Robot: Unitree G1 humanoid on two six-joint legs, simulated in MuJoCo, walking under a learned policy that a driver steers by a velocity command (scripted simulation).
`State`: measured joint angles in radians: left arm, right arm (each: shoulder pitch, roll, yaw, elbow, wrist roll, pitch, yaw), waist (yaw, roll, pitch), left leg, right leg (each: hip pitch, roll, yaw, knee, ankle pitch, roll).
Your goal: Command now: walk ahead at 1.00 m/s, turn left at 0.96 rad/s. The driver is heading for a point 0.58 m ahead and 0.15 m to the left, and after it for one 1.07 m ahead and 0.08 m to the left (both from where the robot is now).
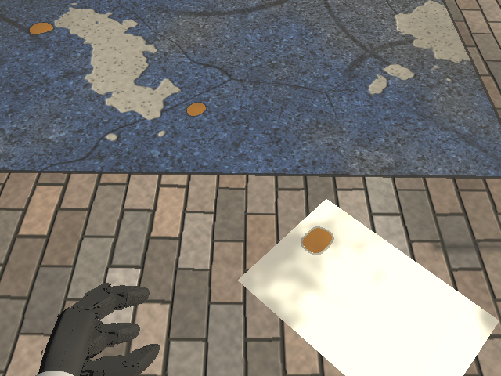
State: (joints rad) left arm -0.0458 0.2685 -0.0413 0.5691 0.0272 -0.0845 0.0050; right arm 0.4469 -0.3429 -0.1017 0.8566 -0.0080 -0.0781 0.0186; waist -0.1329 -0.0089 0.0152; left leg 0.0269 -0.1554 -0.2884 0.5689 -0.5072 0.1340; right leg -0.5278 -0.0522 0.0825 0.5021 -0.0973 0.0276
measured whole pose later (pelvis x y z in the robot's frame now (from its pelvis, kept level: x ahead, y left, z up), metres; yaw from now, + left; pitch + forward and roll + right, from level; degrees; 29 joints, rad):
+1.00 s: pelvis +0.88 +0.18 +0.00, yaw +13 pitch +0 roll -1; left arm 0.32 0.32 0.07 0.82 0.02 -0.01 -0.02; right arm 0.24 -0.25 0.01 0.76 -0.04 -0.11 -0.01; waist 0.04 -0.01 0.04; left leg -0.32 -0.03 -0.03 1.45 -0.33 0.01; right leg -0.39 0.17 -0.07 0.61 -0.22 -0.18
